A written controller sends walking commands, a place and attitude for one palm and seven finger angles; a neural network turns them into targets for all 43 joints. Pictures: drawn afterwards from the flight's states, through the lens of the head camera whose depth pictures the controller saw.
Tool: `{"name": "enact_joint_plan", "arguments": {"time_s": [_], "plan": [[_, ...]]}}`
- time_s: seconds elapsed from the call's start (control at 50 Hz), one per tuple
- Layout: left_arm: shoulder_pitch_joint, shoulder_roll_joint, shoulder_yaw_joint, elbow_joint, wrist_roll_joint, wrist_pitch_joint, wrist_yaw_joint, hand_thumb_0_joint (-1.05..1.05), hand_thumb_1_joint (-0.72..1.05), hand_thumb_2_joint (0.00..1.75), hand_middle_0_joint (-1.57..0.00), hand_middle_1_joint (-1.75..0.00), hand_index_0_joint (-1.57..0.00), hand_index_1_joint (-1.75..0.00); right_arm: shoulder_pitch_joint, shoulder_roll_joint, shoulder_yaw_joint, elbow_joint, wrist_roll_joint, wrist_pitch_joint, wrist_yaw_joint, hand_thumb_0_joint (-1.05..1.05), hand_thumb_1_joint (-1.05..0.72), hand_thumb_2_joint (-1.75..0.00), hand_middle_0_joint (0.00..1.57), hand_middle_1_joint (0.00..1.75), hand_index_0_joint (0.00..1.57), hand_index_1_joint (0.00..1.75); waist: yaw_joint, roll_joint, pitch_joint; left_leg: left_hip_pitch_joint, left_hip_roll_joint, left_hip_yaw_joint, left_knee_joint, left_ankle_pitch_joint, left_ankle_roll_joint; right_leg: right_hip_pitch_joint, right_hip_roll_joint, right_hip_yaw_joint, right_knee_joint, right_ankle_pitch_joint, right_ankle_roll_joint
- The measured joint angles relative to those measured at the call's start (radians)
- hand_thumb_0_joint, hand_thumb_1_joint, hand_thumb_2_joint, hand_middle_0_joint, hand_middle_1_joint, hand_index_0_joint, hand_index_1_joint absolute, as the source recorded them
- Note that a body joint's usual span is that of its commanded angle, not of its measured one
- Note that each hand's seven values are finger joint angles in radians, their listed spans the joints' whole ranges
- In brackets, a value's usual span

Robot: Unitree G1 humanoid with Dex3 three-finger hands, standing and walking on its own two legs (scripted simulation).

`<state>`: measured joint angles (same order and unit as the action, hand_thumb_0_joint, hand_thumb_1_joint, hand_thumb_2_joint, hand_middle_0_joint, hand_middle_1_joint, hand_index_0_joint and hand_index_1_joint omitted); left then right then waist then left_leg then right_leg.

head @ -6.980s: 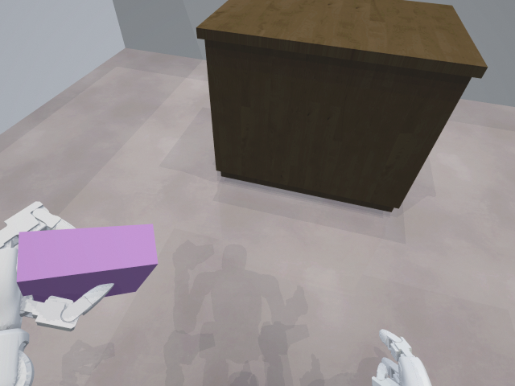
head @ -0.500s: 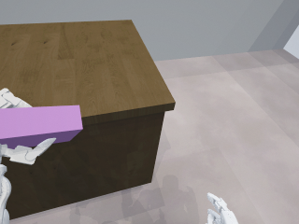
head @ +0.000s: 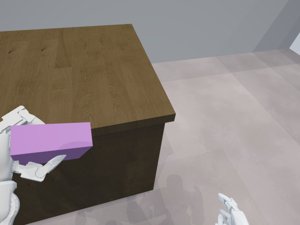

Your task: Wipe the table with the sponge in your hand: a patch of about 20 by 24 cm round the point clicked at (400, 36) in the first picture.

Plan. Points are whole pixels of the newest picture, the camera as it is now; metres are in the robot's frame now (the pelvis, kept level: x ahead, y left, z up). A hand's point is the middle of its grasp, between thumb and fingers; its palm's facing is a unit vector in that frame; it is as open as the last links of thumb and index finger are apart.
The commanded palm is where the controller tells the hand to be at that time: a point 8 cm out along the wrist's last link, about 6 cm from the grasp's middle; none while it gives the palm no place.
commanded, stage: look again from close up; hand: left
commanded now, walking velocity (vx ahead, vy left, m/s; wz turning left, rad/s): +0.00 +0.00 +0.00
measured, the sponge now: (63, 144) +0.23 +0.22 +0.14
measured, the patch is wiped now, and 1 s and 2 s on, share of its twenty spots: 0.00 0.00 0.00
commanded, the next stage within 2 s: shuffle to correct the standing spot in 0.02 s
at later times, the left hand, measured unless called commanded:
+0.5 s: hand (73, 113) +0.31 +0.22 +0.16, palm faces +0.40 -0.85 -0.35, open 9.0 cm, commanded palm +0.25 +0.26 +0.17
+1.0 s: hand (80, 97) +0.36 +0.22 +0.16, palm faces +0.38 -0.83 -0.40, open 9.0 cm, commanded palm +0.31 +0.26 +0.17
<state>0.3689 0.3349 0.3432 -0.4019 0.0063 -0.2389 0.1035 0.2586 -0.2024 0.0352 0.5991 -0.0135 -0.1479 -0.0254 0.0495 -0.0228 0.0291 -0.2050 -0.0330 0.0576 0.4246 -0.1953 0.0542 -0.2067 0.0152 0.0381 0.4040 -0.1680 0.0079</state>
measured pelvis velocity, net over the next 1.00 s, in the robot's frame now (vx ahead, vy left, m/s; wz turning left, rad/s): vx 0.13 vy -0.01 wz -0.05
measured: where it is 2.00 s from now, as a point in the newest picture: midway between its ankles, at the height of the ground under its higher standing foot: outside the picture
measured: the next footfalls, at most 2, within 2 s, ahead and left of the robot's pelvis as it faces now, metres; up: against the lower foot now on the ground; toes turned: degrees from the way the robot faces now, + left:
right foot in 0.76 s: +0.19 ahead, -0.10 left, +0.00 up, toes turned -6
left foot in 1.04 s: +0.25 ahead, +0.14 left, +0.00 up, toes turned -1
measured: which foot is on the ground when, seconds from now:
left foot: down 0.00-0.78, up 0.80-1.00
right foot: down 0.00-0.60, up 0.62-0.74, down 0.76-1.00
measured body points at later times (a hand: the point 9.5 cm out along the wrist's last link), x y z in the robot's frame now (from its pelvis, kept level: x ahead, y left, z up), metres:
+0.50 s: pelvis +0.08 -0.02 -0.02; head +0.08 -0.02 +0.43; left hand +0.28 +0.27 +0.17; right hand +0.25 -0.27 -0.09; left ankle +0.03 +0.08 -0.74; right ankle +0.03 -0.13 -0.74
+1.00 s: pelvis +0.13 -0.01 -0.01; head +0.16 -0.02 +0.44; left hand +0.33 +0.27 +0.18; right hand +0.28 -0.25 -0.11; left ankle +0.20 +0.14 -0.72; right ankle +0.15 -0.10 -0.74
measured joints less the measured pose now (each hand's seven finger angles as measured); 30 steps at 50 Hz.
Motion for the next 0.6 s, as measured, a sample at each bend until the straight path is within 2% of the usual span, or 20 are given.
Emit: {"name": "enact_joint_plan", "arguments": {"time_s": [0.14, 0.26, 0.36, 0.44, 0.54, 0.6], "plan": [[-0.011, -0.006, -0.01, 0.057, -0.014, 0.028, -0.003, 0.0, -0.41, 1.05, -0.85, -1.41, -0.84, -1.41, -0.032, 0.012, 0.004, 0.004, 0.002, 0.015, -0.006, 0.01, -0.9, -0.9, 0.2, 0.3, 0.2, 0.3, -0.022, 0.024, -0.015, 0.003, 0.014, -0.005, -0.009, -0.022, -0.013, 0.006, 0.014, -0.004, -0.018, -0.019, -0.014], [0.043, 0.022, -0.002, -0.011, -0.037, 0.047, -0.007, 0.0, -0.41, 1.05, -0.85, -1.42, -0.84, -1.41, -0.059, 0.009, -0.004, -0.018, 0.0, 0.036, -0.011, 0.01, -0.9, -0.9, 0.2, 0.3, 0.2, 0.3, -0.041, 0.014, -0.017, -0.002, 0.024, 0.001, 0.036, -0.073, -0.023, -0.011, 0.025, 0.002, 0.046, -0.076, -0.027], [0.079, 0.039, 0.018, -0.05, -0.053, 0.048, 0.001, 0.0, -0.41, 1.05, -0.85, -1.41, -0.84, -1.41, -0.054, -0.008, -0.019, -0.03, 0.008, 0.061, -0.021, 0.01, -0.91, -0.9, 0.2, 0.3, 0.2, 0.3, -0.039, 0.015, -0.047, -0.005, 0.038, 0.012, 0.119, -0.152, -0.029, -0.022, 0.04, 0.012, 0.134, -0.153, -0.039], [0.052, 0.029, 0.02, -0.029, -0.055, 0.048, 0.009, 0.0, -0.41, 1.05, -0.85, -1.41, -0.84, -1.41, -0.048, -0.028, -0.034, -0.029, 0.018, 0.078, -0.026, 0.01, -0.91, -0.9, 0.2, 0.3, 0.2, 0.3, -0.039, 0.027, -0.063, -0.014, 0.047, 0.009, 0.192, -0.211, -0.032, -0.024, 0.049, 0.009, 0.192, -0.206, -0.045], [0.015, 0.02, 0.015, -0.013, -0.051, 0.052, 0.015, 0.0, -0.41, 1.05, -0.85, -1.42, -0.84, -1.41, -0.05, -0.034, -0.041, -0.02, 0.025, 0.1, -0.02, 0.01, -0.91, -0.9, 0.2, 0.3, 0.2, 0.3, -0.045, -0.001, -0.045, -0.01, 0.023, 0.021, 0.24, -0.223, -0.028, -0.02, 0.025, 0.017, 0.247, -0.256, -0.039], [0.038, 0.03, 0.034, -0.042, -0.06, 0.048, 0.017, 0.0, -0.41, 1.05, -0.85, -1.42, -0.84, -1.41, -0.056, -0.026, -0.04, -0.037, 0.026, 0.104, -0.016, 0.01, -0.91, -0.9, 0.2, 0.3, 0.2, 0.3, -0.062, -0.01, -0.03, 0.021, 0.008, 0.032, 0.198, -0.261, -0.011, -0.079, 0.011, 0.011, 0.369, -0.248, -0.029]]}}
